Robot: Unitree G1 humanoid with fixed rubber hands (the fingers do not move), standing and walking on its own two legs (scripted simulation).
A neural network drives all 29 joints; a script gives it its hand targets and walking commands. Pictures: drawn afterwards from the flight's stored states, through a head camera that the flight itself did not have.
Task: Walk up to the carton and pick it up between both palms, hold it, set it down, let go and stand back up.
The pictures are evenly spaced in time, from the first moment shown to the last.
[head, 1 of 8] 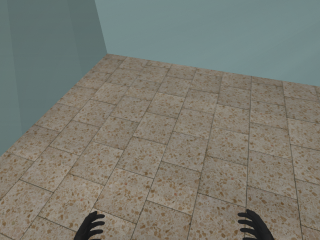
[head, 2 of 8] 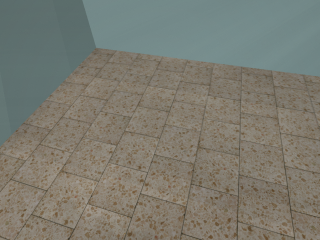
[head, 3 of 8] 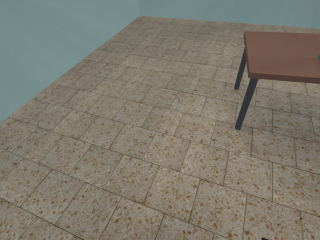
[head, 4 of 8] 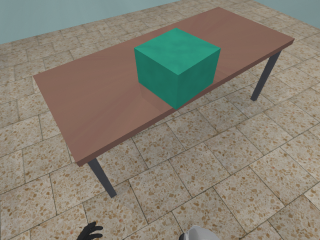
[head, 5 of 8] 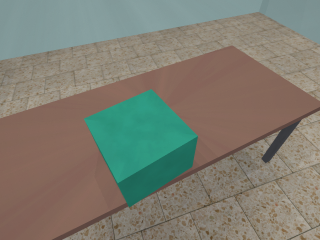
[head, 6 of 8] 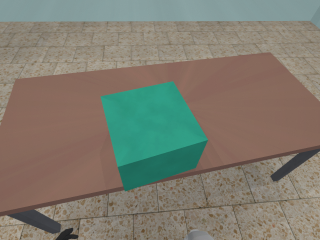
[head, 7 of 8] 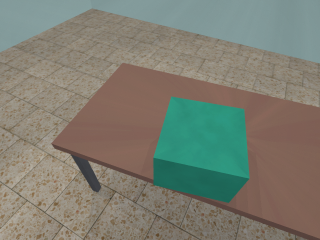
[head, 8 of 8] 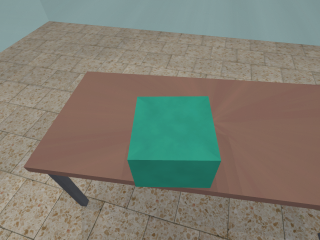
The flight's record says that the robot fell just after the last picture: no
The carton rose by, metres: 0.00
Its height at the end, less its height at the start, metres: +0.00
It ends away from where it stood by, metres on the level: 0.00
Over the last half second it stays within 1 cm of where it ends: yes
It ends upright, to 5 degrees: yes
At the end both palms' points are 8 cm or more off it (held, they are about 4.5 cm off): yes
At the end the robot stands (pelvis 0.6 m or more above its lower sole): yes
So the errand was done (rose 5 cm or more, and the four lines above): no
